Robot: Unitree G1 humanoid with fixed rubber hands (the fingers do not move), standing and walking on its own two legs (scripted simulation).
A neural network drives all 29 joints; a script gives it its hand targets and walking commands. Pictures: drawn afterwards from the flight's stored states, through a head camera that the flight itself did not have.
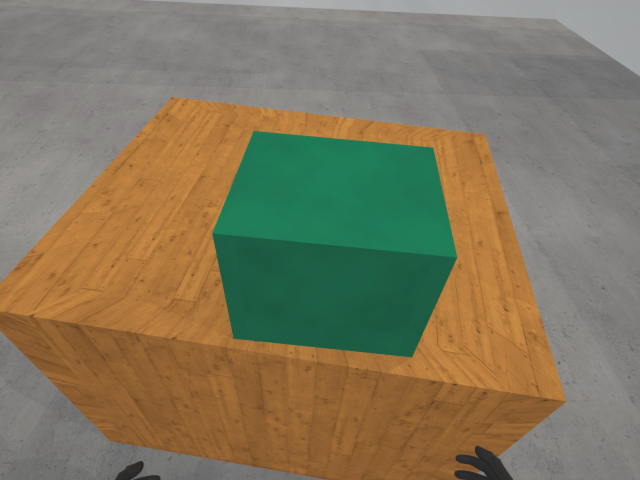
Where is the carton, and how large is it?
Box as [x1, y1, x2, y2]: [212, 131, 456, 356]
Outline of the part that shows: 253,131 212,233 233,337 241,339 411,356 456,258 433,149 431,147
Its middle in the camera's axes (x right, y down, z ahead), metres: +0.02 +0.01 +0.63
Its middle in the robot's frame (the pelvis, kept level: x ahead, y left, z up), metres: +0.48 -0.01 +0.02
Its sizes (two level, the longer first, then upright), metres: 0.292 0.240 0.242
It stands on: a pedestal, 0.67 m high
